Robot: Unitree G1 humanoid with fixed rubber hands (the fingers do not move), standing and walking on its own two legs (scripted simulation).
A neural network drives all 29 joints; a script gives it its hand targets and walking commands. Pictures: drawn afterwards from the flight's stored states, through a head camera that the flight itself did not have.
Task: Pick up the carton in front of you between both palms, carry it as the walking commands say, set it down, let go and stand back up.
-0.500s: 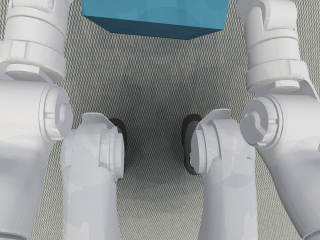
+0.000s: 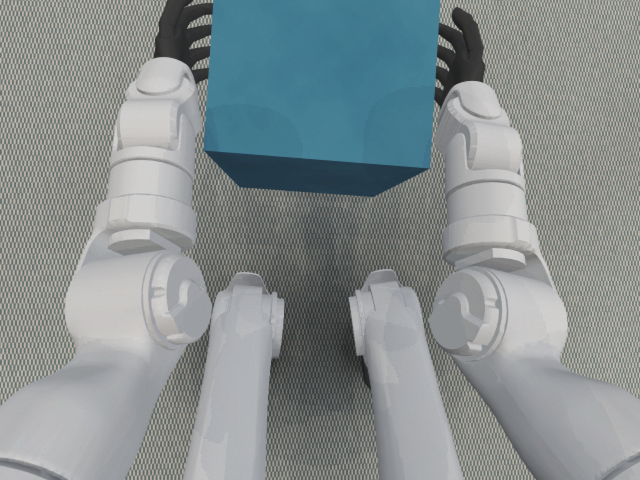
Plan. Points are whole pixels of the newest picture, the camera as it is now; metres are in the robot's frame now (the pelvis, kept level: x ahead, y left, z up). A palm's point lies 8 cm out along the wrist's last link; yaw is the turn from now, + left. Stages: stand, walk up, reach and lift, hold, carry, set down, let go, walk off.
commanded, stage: reach and lift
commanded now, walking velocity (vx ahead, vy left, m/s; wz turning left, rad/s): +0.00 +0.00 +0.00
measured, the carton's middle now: (316, 100) +0.53 +0.00 -0.14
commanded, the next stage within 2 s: none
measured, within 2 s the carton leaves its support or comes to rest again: neither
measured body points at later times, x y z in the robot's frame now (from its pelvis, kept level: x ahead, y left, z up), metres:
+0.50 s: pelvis +0.04 +0.00 +0.12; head +0.24 +0.01 +0.52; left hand +0.50 +0.15 +0.07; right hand +0.50 -0.15 +0.07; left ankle +0.12 +0.13 -0.43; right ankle +0.12 -0.14 -0.43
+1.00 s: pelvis +0.09 +0.00 +0.25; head +0.17 +0.00 +0.69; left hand +0.45 +0.15 +0.22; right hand +0.45 -0.15 +0.22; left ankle +0.12 +0.13 -0.43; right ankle +0.12 -0.14 -0.43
